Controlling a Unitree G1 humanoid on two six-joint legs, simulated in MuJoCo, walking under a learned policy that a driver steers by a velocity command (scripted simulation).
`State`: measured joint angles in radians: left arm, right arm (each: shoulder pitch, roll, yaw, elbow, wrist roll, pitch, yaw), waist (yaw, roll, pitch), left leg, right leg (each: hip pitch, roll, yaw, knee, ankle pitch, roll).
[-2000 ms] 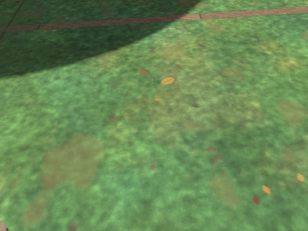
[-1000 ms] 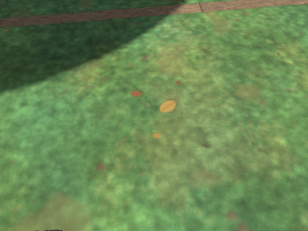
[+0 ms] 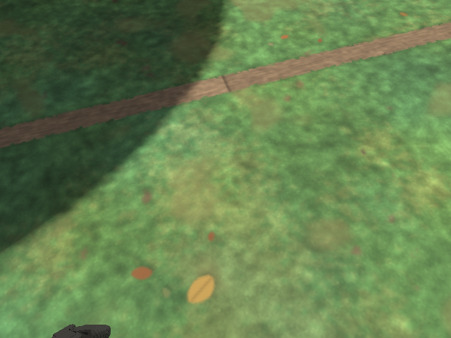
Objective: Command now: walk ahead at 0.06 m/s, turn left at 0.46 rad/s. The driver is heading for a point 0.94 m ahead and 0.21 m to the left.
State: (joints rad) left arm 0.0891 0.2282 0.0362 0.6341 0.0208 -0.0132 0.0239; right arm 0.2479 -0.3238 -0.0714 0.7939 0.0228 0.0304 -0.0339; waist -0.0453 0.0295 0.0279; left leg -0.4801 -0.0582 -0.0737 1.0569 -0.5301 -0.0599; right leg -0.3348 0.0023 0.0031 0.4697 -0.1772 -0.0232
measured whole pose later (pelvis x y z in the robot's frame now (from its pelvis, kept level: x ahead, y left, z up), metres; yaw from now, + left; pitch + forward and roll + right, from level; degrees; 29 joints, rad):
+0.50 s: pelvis +0.01 +0.06 +0.00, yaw +17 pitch +3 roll -2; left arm 0.12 0.33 0.09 0.73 0.00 0.02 0.05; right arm 0.20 -0.30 -0.06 0.64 0.01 0.03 -0.02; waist -0.01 -0.03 0.05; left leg -0.29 -0.04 -0.08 0.46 -0.21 0.05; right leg -0.55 0.00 0.04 1.09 -0.39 0.08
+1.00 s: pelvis +0.02 +0.03 +0.00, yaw +27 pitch +1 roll +0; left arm 0.15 0.24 0.03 0.75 0.01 -0.01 0.01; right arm 0.19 -0.31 -0.07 0.68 0.00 0.05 -0.03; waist 0.01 0.03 0.03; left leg -0.33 -0.02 -0.10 0.79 -0.49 -0.09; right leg -0.23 0.01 0.04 0.47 -0.25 -0.01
